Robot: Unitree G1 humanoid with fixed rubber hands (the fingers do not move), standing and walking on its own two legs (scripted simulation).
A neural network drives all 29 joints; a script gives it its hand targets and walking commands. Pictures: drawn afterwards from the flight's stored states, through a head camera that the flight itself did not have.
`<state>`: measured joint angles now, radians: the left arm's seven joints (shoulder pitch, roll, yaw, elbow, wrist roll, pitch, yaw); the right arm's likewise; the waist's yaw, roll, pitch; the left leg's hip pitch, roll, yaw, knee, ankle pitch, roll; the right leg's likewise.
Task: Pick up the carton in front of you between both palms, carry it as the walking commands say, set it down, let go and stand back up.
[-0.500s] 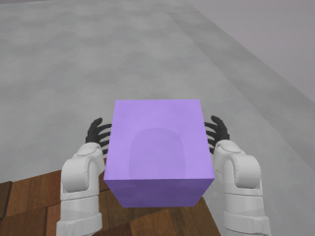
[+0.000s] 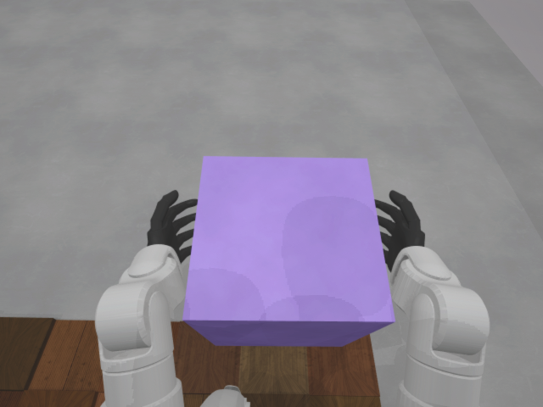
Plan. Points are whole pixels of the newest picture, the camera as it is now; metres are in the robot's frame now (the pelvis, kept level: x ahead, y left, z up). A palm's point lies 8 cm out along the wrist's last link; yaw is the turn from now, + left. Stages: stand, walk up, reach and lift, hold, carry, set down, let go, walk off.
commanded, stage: carry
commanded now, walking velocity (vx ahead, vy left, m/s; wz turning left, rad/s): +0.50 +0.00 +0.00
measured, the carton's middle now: (281, 263) +0.31 +0.04 +0.04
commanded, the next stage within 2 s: none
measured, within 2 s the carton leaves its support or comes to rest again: neither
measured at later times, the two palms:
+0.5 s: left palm (237, 82) +0.71 +0.17 +0.07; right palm (382, 96) +0.68 -0.13 +0.09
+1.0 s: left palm (248, 23) +1.09 +0.21 +0.03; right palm (350, 32) +1.08 -0.09 +0.02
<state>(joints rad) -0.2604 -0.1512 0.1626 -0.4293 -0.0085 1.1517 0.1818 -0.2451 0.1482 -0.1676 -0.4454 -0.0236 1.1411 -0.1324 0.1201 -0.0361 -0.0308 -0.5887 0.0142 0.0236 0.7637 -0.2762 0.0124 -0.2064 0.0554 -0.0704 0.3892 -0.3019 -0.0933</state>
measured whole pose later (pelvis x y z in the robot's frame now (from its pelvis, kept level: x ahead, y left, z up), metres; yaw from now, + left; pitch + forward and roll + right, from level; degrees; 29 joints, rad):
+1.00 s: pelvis +0.77 +0.07 -0.07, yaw -3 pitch +4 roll +0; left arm -0.33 -0.12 0.19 -0.19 0.00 1.01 0.16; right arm -0.29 0.16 -0.20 -0.22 -0.04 1.00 -0.14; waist 0.04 0.00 -0.02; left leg -0.60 0.01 0.13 0.52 0.02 0.02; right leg -0.01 0.01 -0.11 0.46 -0.47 -0.04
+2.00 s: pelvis +1.45 +0.06 -0.05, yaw -2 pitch +3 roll +1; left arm 0.08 -0.13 0.03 -0.51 0.04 1.15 0.13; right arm 0.10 0.14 -0.04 -0.53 -0.04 1.15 -0.12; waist 0.00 0.00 -0.14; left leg -0.58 0.11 0.13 0.55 -0.07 -0.03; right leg 0.06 -0.02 -0.16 0.23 -0.34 -0.02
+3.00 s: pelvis +2.10 -0.01 -0.04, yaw -3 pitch +4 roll +2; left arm 0.11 -0.14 0.03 -0.57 0.03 1.13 0.12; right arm 0.10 0.13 -0.01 -0.59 -0.04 1.15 -0.13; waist 0.01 0.01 -0.12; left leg -0.59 0.11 0.14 0.62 -0.07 -0.02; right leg 0.01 -0.02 -0.19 0.19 -0.28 -0.04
